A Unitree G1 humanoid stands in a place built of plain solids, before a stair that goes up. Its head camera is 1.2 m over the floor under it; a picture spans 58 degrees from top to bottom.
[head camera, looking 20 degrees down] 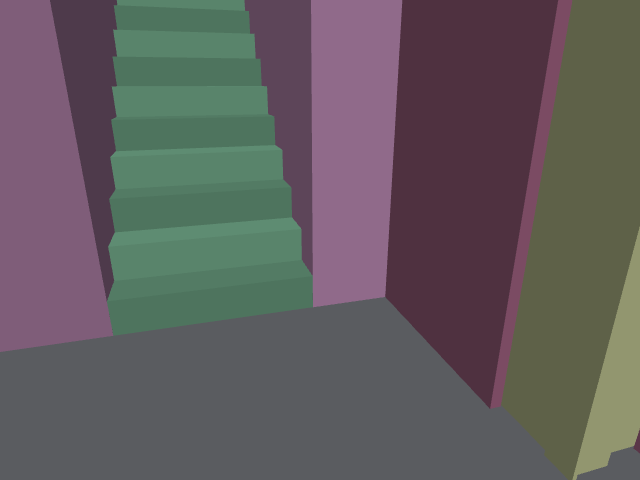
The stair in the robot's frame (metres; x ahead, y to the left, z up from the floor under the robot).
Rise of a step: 0.20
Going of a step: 0.25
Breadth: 1.06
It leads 16 degrees to the left of straight ahead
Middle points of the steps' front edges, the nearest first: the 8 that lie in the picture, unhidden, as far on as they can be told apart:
2.03 0.54 0.20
2.27 0.61 0.39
2.50 0.68 0.59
2.74 0.75 0.78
2.97 0.82 0.98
3.21 0.89 1.18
3.45 0.96 1.37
3.68 1.03 1.57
